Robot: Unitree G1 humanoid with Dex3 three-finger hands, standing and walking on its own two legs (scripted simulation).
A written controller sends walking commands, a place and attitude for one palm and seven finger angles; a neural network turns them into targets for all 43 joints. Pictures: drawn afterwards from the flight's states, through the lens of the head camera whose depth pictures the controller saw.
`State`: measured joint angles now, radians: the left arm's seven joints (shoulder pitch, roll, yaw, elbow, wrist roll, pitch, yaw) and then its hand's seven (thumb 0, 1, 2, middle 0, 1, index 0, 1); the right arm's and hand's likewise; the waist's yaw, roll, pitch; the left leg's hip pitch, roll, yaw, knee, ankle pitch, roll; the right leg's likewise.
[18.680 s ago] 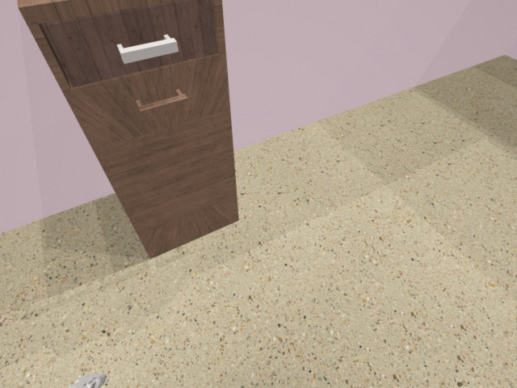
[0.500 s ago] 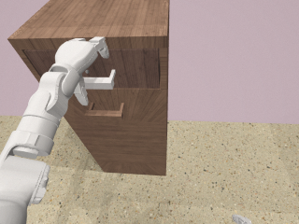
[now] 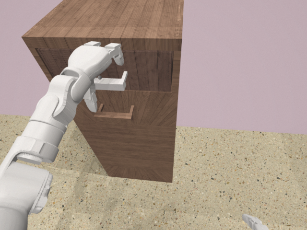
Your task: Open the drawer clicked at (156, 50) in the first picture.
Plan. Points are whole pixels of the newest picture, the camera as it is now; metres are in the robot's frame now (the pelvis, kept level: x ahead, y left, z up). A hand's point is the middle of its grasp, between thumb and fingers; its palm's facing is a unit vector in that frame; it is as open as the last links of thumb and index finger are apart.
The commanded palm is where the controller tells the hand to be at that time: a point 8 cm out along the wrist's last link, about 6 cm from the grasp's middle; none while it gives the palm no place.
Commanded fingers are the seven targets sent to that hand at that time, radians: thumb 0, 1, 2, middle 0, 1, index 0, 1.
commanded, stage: move the hooked fingers above the handle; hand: left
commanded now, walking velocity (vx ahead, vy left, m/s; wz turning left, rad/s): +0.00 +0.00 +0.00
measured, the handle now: (104, 78) +0.50 +0.18 +0.13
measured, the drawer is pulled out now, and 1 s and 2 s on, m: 0.00 0.00 0.00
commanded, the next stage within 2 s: none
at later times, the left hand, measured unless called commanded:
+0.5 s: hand (91, 83) +0.43 +0.19 +0.17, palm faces -0.01 +0.01 -1.00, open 13.7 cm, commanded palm +0.43 +0.21 +0.25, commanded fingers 0.00 -0.50 0.30 -0.30 -1.20 -0.30 -1.20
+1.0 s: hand (78, 87) +0.43 +0.22 +0.16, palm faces -0.12 +0.04 -0.99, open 13.7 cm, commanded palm +0.43 +0.21 +0.25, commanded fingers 0.00 -0.50 0.30 -0.30 -1.20 -0.30 -1.20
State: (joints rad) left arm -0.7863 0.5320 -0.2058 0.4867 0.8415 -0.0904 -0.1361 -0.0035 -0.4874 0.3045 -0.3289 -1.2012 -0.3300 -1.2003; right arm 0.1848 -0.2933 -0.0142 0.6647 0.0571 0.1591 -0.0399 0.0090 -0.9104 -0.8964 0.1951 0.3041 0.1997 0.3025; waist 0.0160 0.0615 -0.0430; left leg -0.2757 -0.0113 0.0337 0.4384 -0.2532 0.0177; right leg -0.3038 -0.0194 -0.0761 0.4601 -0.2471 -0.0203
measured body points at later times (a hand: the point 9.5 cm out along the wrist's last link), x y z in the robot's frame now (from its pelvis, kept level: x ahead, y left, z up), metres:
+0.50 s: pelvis +0.00 +0.00 +0.00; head +0.04 -0.02 +0.45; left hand +0.42 +0.19 +0.22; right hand +0.11 -0.27 -0.13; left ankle -0.02 +0.11 -0.74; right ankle -0.01 -0.10 -0.74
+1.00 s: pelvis -0.01 +0.00 +0.00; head +0.03 -0.03 +0.45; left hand +0.43 +0.22 +0.21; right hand +0.10 -0.26 -0.13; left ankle -0.02 +0.11 -0.74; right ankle -0.01 -0.11 -0.74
